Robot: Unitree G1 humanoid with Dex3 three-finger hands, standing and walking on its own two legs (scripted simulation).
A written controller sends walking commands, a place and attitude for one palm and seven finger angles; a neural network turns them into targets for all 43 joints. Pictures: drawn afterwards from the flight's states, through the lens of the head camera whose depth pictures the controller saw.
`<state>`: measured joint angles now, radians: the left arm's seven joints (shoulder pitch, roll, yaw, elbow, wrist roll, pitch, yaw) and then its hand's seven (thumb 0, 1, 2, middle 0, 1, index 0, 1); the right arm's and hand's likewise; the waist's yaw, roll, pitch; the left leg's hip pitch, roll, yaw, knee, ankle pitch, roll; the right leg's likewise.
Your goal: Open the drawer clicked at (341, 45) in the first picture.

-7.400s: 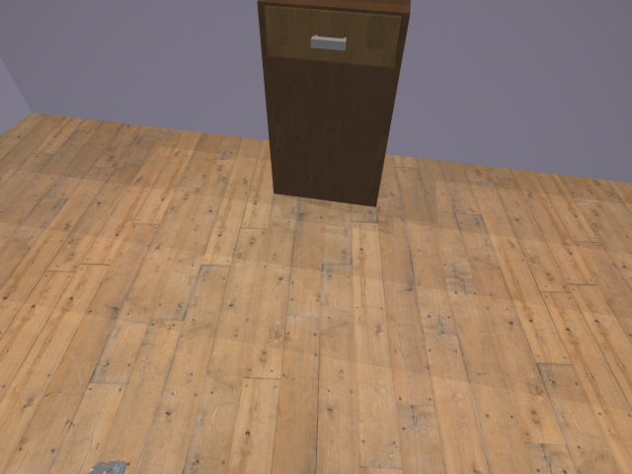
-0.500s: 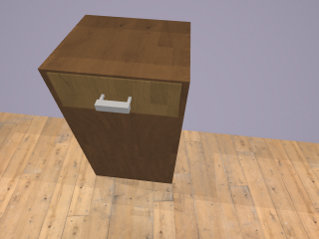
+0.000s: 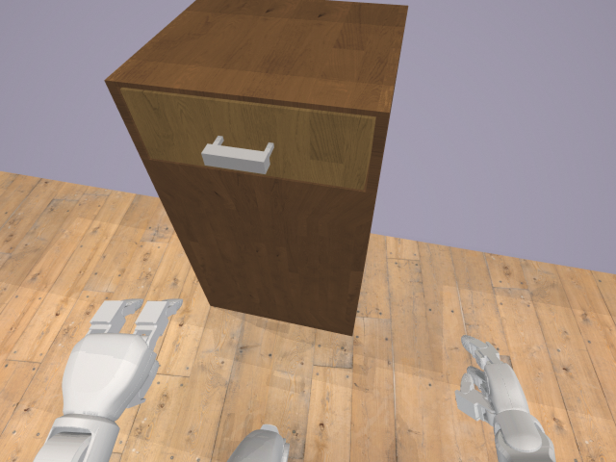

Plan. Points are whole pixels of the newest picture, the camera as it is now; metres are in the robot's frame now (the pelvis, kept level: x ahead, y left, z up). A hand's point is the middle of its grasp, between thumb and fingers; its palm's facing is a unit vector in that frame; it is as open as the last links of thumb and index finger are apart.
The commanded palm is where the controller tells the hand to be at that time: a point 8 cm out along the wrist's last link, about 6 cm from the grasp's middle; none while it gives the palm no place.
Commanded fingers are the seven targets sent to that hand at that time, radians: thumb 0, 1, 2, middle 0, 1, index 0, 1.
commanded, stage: raise the hand with hooked fingers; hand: left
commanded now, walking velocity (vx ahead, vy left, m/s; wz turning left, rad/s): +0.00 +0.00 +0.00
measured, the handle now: (240, 151) +0.60 +0.23 +0.04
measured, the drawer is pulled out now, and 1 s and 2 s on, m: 0.00 0.00 0.00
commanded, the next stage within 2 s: move the hooked fingers above the handle in 1.34 s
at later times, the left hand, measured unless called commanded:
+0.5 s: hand (137, 273) +0.29 +0.27 +0.09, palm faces +0.09 -0.09 -0.99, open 12.3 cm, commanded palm +0.27 +0.27 +0.15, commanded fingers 0.00 -0.36 0.36 -0.29 -1.11 -0.29 -1.11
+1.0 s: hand (125, 208) +0.34 +0.28 +0.16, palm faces +0.04 -0.07 -1.00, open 13.8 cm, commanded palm +0.31 +0.28 +0.22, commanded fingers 0.00 -0.50 0.30 -0.30 -1.20 -0.30 -1.20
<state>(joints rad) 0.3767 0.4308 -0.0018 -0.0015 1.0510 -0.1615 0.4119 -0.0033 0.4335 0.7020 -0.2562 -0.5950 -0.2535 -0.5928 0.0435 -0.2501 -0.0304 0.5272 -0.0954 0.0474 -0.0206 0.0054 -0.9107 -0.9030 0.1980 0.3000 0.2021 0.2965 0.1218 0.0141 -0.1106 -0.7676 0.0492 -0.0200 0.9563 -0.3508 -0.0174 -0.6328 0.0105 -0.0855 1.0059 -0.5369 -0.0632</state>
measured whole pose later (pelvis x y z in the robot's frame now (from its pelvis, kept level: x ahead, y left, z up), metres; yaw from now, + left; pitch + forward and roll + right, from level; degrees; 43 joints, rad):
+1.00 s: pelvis +0.03 +0.04 +0.06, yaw +0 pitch +1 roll +0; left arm -0.11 0.53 -0.06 0.03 0.90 0.02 0.00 -0.01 -0.48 0.30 -0.32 -1.20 -0.32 -1.19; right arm 0.10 -0.23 0.03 0.60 0.00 0.15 -0.03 0.01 -0.91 -0.90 0.20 0.30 0.21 0.30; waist 0.07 0.07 -0.01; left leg -0.36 0.00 0.03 0.55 -0.21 0.02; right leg -0.22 -0.03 -0.05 0.54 -0.35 0.01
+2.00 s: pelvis +0.03 +0.03 +0.05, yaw -1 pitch +5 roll +0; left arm -0.32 0.51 -0.08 0.33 0.93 -0.05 0.05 -0.01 -0.48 0.30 -0.32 -1.20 -0.32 -1.20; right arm 0.20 -0.26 -0.03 0.64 0.01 0.17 -0.04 0.01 -0.91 -0.90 0.20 0.30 0.20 0.30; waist 0.02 0.06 -0.05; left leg -0.45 0.02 0.02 0.59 -0.23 0.00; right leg -0.32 -0.01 -0.04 0.60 -0.37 -0.01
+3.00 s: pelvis +0.04 +0.04 +0.03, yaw -3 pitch +16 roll -1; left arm -0.88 0.55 -0.04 1.02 1.07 -0.07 0.17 0.00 -0.48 0.30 -0.32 -1.20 -0.32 -1.20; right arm 0.37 -0.26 -0.06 0.69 0.01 0.17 -0.03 0.00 -0.91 -0.90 0.20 0.30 0.20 0.30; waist -0.13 0.04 -0.12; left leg -0.74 0.05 0.04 0.76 -0.30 0.01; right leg -0.61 0.02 -0.02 0.74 -0.42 -0.01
